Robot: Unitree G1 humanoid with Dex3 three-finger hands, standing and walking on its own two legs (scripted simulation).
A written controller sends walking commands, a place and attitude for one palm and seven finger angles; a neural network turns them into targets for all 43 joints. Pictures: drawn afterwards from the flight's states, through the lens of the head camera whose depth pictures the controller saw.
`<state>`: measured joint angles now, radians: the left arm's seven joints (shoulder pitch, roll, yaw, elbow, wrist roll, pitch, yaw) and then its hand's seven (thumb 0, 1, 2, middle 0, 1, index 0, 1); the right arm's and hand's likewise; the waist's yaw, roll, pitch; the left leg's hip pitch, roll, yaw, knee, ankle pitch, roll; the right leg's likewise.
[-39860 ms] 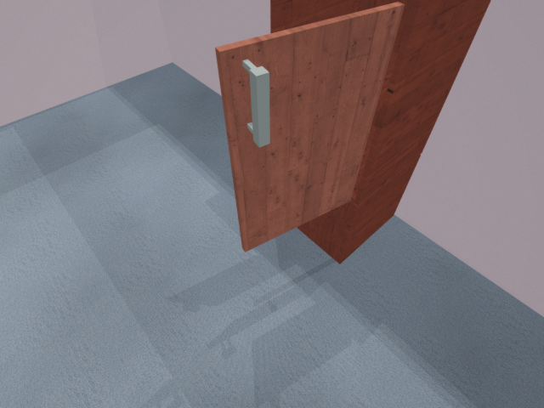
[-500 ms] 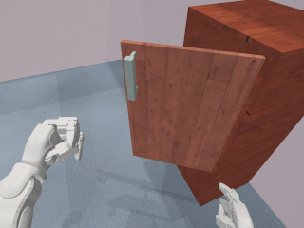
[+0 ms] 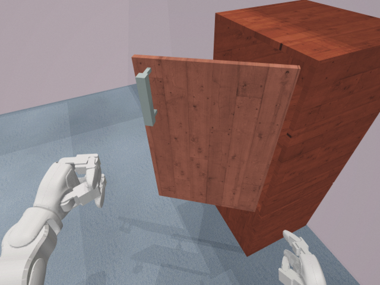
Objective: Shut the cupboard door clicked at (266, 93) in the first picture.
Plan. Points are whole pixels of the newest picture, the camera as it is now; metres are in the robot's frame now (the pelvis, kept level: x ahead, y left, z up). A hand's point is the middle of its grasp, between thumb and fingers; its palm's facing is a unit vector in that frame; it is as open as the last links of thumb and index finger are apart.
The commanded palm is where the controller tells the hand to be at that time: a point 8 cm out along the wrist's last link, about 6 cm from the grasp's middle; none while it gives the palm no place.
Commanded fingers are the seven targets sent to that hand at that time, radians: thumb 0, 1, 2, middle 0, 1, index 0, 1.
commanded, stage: bring the fist close to the handle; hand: left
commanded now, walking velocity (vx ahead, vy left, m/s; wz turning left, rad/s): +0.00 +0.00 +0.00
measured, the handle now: (149, 97) +0.52 +0.17 +0.16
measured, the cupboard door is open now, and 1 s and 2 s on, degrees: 53 53 49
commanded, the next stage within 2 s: push the door shut along its arc in 1.40 s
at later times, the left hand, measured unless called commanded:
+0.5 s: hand (121, 145) +0.33 +0.18 +0.17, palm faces -0.08 -1.00 -0.05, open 3.1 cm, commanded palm +0.31 +0.23 +0.16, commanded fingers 0.00 0.90 0.90 -1.30 -1.50 -1.30 -1.50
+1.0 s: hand (137, 118) +0.42 +0.17 +0.16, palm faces -0.09 -1.00 -0.03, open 3.1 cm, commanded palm +0.40 +0.22 +0.16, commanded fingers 0.00 0.90 0.90 -1.30 -1.50 -1.30 -1.50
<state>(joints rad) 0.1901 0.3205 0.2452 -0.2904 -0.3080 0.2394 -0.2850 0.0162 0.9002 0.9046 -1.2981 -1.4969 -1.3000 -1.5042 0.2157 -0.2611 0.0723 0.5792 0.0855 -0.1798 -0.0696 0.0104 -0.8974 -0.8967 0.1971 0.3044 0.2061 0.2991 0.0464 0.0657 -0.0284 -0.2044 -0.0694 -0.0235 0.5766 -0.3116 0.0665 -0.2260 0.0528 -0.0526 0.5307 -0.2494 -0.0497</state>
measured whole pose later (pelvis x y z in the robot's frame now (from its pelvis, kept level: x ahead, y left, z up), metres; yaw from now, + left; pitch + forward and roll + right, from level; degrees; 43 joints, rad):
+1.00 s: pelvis +0.03 +0.01 +0.00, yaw -1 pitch +3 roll -1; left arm -0.52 0.35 0.21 0.44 -0.23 0.16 -0.24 0.02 0.90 0.90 -1.30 -1.50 -1.30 -1.50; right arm 0.24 -0.25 0.07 0.62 0.09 -0.11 -0.08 0.01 -0.90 -0.90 0.20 0.30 0.21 0.30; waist -0.02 0.04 -0.03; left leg -0.27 -0.08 -0.01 0.54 -0.32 0.07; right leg -0.32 0.04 -0.03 0.53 -0.27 -0.04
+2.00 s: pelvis +0.01 -0.01 +0.00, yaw +0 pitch +6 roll +0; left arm -0.86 0.45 0.22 0.98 -0.23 -0.08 -0.39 -0.01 0.89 0.95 -1.30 -1.50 -1.30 -1.50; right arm 0.34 -0.30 0.04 0.69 0.08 -0.07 -0.08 0.01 -0.90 -0.90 0.20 0.30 0.21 0.30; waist -0.07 0.04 -0.04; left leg -0.38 -0.07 -0.02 0.59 -0.31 0.05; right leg -0.41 0.05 -0.05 0.57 -0.26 -0.06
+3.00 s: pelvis +0.03 +0.02 -0.02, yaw +0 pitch +18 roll -2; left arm -1.35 0.50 0.14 1.36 -0.15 -0.14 -0.45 0.02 0.91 0.92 -1.30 -1.50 -1.29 -1.50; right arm 0.41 -0.30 0.03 0.78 0.01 -0.11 -0.06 0.00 -0.90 -0.90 0.20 0.30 0.21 0.30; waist -0.20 0.04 -0.07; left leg -0.67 -0.08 -0.01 0.76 -0.39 0.09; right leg -0.69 0.04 -0.06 0.71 -0.33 -0.03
